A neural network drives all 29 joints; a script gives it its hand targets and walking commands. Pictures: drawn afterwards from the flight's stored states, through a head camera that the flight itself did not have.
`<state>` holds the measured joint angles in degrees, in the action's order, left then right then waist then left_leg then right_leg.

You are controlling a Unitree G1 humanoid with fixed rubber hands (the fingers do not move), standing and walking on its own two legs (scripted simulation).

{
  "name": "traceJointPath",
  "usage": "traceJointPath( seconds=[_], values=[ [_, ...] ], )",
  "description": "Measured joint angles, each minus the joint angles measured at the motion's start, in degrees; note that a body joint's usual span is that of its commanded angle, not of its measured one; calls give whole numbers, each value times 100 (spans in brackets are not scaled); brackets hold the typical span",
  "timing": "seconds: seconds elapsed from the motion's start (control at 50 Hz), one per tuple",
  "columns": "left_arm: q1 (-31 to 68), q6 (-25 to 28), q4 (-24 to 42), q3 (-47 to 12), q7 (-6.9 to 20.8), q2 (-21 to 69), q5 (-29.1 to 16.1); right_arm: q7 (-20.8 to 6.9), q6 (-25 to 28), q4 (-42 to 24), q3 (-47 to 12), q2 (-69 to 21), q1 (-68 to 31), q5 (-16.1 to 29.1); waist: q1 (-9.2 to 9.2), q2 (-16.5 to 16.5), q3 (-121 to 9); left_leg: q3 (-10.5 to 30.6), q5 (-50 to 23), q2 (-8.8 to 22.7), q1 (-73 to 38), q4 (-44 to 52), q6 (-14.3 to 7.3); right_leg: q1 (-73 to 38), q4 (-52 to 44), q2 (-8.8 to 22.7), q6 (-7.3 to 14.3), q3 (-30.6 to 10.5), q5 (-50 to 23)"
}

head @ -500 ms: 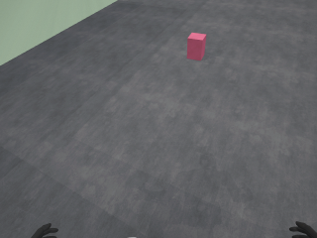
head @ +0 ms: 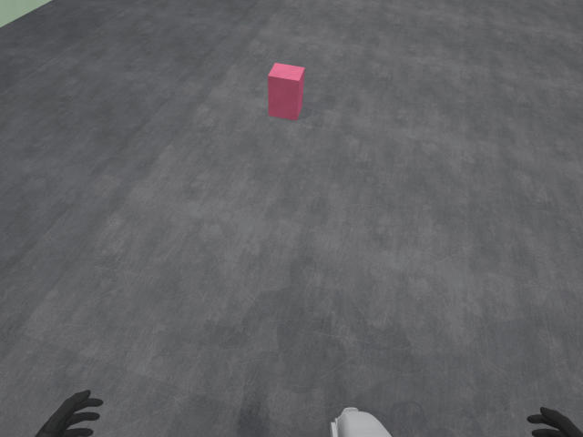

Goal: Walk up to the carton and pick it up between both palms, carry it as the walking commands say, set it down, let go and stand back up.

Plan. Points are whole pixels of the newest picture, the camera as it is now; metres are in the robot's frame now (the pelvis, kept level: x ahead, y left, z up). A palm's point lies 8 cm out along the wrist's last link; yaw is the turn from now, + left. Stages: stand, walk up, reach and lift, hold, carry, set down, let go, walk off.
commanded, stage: walk up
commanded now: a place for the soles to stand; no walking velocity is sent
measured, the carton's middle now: (286, 92) +1.91 -0.08 -0.65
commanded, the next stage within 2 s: none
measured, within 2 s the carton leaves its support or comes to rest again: neither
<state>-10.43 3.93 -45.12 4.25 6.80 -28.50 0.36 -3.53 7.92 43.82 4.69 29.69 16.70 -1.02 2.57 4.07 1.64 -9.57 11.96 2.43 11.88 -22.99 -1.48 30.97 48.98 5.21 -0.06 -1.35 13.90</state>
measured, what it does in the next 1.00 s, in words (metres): walks ahead: right foot, then left foot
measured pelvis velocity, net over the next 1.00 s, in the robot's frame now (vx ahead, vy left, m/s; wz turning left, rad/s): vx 0.60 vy -0.04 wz -0.08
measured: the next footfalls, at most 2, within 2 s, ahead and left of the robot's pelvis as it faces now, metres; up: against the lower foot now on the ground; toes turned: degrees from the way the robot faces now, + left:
right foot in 0.20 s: +0.31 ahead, -0.15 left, +0.00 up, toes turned -7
left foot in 0.64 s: +0.60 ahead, +0.08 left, +0.00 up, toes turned +5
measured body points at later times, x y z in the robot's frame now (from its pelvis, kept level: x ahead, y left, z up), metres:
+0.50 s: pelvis +0.31 -0.05 +0.00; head +0.33 -0.07 +0.45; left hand +0.39 +0.31 -0.07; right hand +0.43 -0.39 -0.10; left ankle +0.47 +0.11 -0.70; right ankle +0.27 -0.15 -0.74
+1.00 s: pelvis +0.60 -0.04 +0.00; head +0.63 -0.03 +0.45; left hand +0.77 +0.27 -0.10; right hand +0.63 -0.41 -0.07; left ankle +0.56 +0.08 -0.74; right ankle +0.72 -0.20 -0.71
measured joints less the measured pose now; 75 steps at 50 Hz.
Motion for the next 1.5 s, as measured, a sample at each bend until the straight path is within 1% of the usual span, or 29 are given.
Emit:
traceJointPath(
  seconds=[0.08, 0.12, 0.18, 0.2, 0.22, 0.26, 0.3, 0.34, 0.4, 0.48, 0.56, 0.6, 0.64, 0.68, 0.72, 0.76, 0.82, 0.88, 0.94, 1.0, 1.08, 1.1, 1.12, 1.16, 1.2, 1.3, 1.36, 1.46, 1.5],
  values=[
    [357, -44, -48, 43, 124, 53, 39, -39, -14, 185, 17, 193, 271, -15, 167, -66, 19, -112, 329, 25, -563, 233, 110, 255, -1118, 116, 7, 179, -659],
    [549, -52, -51, 74, 147, 69, 28, -34, -49, 274, 6, 251, 375, -1, 226, -117, 24, -145, 570, 77, -816, 216, 221, 190, -1465, 84, 80, 308, -904],
    [786, -22, -3, 109, 108, 59, 6, 8, -127, 336, -22, 293, 544, 19, 291, -215, -8, -124, 1130, 247, -1043, -202, 353, -205, -1894, -91, 275, 495, -821],
    [825, 17, 19, 129, 64, 43, 7, 32, -161, 351, -37, 293, 562, 21, 291, -266, -1, -82, 1380, 366, -966, -673, 282, -346, -1952, -179, 350, 542, -955],
    [847, 55, 47, 161, 7, 57, 0, 55, -195, 371, -47, 249, 503, 40, 263, -348, 46, 37, 1380, 528, -657, -1533, 153, -324, -1707, -269, 357, 597, -933],
    [736, 103, 133, 155, -107, 124, -64, 107, -226, 370, -137, 130, 368, 124, 180, -428, 91, 618, 1252, 438, 177, -3331, -40, -431, -1428, -341, 332, 624, -548],
    [500, 125, 154, 120, -191, 213, -114, 107, -234, 350, -207, 37, 233, 147, 50, -528, 83, 866, 921, 379, 847, -4111, -127, -785, -1625, -401, 313, 632, -331],
    [217, 152, 120, 104, -237, 261, -117, 53, -239, 300, -212, -25, 83, 88, -83, -635, 68, 892, 658, 469, 1354, -3953, -50, -1168, -1952, -465, 306, 641, -308],
    [-183, 206, 55, 124, -236, 267, -75, -87, -290, 273, -170, -54, -103, 14, -289, -757, 57, 822, 258, 630, 1867, -3068, 133, -1694, -2378, -559, 345, 656, -214],
    [-627, 241, -32, 160, -231, 158, -46, -219, -394, 288, -80, -42, -386, -1, -516, -799, 49, 756, -369, 630, 2181, -1942, 202, -2301, -2698, -597, 307, 651, 53],
    [-942, 239, -110, 172, -285, 25, -29, -273, -436, 238, -36, -84, -794, 38, -626, -783, 80, 657, -928, 517, 2096, -1090, 107, -2865, -2896, -626, 137, 666, 394],
    [-1050, 209, -143, 155, -321, -33, -23, -281, -440, 187, -41, -140, -974, 69, -675, -722, 80, 586, -934, 401, 1852, -806, 12, -3122, -2888, -606, 61, 650, 645],
    [-1115, 164, -163, 124, -362, -66, -57, -243, -400, 92, -43, -157, -1086, 34, -711, -642, 99, 445, -741, 226, 1432, -505, -137, -3199, -2443, -514, 30, 605, 1060],
    [-997, 93, -142, 50, -421, -48, -114, -170, -331, 4, -12, -225, -1124, -26, -647, -458, 239, 371, -729, 57, 1382, -843, -203, -2683, -821, -351, 150, 454, 1351],
    [-854, 89, -112, -57, -448, 28, -117, -92, -277, -49, -24, -271, -1012, 67, -611, -340, 300, 334, -388, -2, 1199, -973, -185, -1905, 849, -447, 207, 95, 1078],
    [-772, 119, -101, -100, -426, 87, -91, -34, -252, -75, -46, -307, -831, 135, -549, -205, 283, 269, -252, -43, 866, -737, -125, -1266, 1468, -397, 189, -22, 713],
    [-677, 95, -54, -94, -332, 143, -74, 17, -177, -100, -52, -289, -532, 116, -402, -65, 244, 166, -206, -93, 406, -303, -100, -518, 1147, -191, 72, -87, 329],
    [-520, 32, -31, -99, -232, 176, -26, 22, -122, -95, -29, -180, -241, 66, -236, -45, 235, 110, -56, -113, 50, -60, -100, -55, 320, 13, 6, -41, 104],
    [-221, -6, -20, -77, -155, 209, 35, -6, -127, -39, -13, -55, 15, 39, -94, -101, 242, 110, 141, -99, -262, 69, -50, 124, -570, 139, 11, 128, -439],
    [62, -20, -21, -15, -74, 199, 61, -11, -175, 67, -23, 42, 165, 60, 24, -159, 234, 84, 467, -52, -555, 3, 52, 13, -1226, 105, 61, 276, -807],
    [344, 29, 19, 67, -86, 95, 52, 44, -249, 134, -38, 111, 378, 65, 167, -260, 129, 140, 1205, 106, -717, -688, 197, -635, -1942, -158, 272, 446, -722],
    [392, 80, 40, 108, -135, 97, 54, 73, -278, 157, -36, 112, 373, 69, 157, -356, 147, 199, 1391, 243, -496, -1349, 111, -659, -1821, -245, 248, 489, -740],
    [390, 127, 82, 120, -196, 110, 35, 99, -303, 183, -57, 84, 329, 92, 128, -421, 164, 414, 1513, 250, -147, -2215, 24, -648, -1620, -297, 212, 506, -616],
    [277, 180, 145, 85, -289, 153, -33, 140, -336, 216, -130, 22, 235, 147, 61, -527, 165, 881, 1416, 77, 553, -3596, -92, -826, -1558, -340, 201, 512, -365],
    [105, 194, 167, 71, -361, 203, -69, 120, -331, 247, -179, -33, 162, 146, -13, -657, 139, 1065, 1056, 94, 1082, -3969, -107, -1166, -1815, -381, 165, 556, -298],
    [-304, 219, 183, 104, -363, 176, -19, -90, -398, 325, -158, -128, 25, 19, -254, -798, 99, 925, 407, 438, 1791, -2759, 132, -1865, -2347, -447, 263, 658, -153],
    [-507, 194, 181, 127, -326, 87, -11, -189, -438, 383, -111, -141, -117, -14, -387, -769, 82, 761, 16, 495, 1831, -1880, 170, -2129, -2379, -424, 243, 672, 93],
    [-747, 126, 138, 103, -335, -75, -13, -193, -369, 357, -47, -123, -329, 7, -518, -616, 28, 498, -186, 321, 1305, -909, 61, -2407, -1941, -304, 79, 663, 770],
    [-761, 77, 99, 66, -371, -88, -36, -123, -288, 300, -23, -127, -442, -8, -481, -434, 126, 386, -432, 166, 1193, -1023, -30, -2155, -970, -134, 168, 522, 1077]
  ],
)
